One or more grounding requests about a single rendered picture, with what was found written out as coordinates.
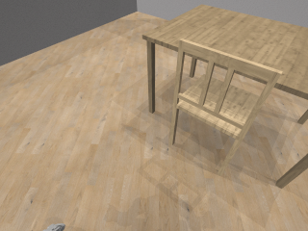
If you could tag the chair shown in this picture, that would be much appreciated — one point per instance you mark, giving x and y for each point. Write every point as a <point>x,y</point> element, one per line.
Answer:
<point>217,103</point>

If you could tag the table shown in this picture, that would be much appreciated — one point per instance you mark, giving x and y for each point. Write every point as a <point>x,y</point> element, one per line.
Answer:
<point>279,45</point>

